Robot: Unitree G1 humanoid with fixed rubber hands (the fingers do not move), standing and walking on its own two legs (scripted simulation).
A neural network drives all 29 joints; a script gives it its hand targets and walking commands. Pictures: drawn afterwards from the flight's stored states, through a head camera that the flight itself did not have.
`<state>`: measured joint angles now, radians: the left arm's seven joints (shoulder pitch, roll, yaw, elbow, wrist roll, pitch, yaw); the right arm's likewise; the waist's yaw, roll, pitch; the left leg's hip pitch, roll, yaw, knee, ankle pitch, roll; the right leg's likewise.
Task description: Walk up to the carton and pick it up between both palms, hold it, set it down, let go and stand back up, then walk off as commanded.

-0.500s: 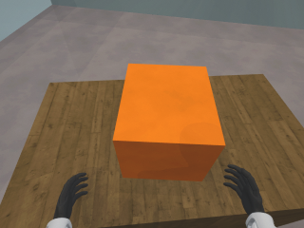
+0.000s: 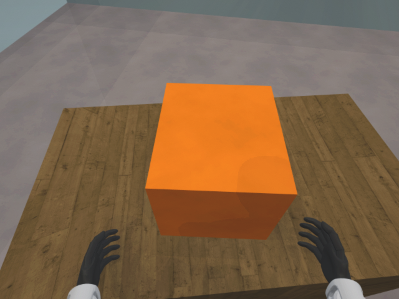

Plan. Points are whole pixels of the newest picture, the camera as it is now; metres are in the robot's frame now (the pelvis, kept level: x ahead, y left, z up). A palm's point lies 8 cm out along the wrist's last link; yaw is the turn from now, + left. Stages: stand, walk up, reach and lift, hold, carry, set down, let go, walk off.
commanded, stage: set down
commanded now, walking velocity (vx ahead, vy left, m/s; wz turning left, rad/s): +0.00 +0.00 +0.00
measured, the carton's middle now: (216, 160) +0.46 -0.01 -0.03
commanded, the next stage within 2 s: let go in 0.92 s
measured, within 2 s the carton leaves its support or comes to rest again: neither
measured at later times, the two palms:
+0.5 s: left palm (95, 282) +0.19 +0.23 -0.07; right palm (329, 273) +0.20 -0.22 -0.04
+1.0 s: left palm (94, 279) +0.19 +0.24 -0.07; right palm (323, 280) +0.19 -0.22 -0.06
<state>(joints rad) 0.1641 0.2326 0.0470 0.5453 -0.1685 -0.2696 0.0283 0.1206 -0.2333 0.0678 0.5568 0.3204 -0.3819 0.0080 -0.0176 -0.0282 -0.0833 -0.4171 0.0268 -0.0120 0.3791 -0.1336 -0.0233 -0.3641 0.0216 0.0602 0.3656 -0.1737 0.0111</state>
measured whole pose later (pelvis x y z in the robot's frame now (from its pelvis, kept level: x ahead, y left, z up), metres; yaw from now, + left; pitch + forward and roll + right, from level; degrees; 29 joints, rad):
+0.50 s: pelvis +0.00 +0.00 +0.00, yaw +0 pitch +9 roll -1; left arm 0.17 0.21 0.05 0.54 -0.17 -0.16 0.01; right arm 0.12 -0.23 0.07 0.56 0.26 -0.27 0.01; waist -0.02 -0.02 -0.06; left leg -0.40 0.03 -0.01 0.38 -0.13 -0.02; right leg -0.35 0.02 0.06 0.37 -0.17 0.01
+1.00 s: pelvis +0.00 +0.00 +0.00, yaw +0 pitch +9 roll +0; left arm 0.15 0.23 0.05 0.54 -0.17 -0.08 -0.03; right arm 0.12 -0.22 0.07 0.60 0.17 -0.24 0.01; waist -0.02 0.01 -0.06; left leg -0.40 0.03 -0.01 0.38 -0.14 -0.02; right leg -0.34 0.02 0.06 0.37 -0.18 0.01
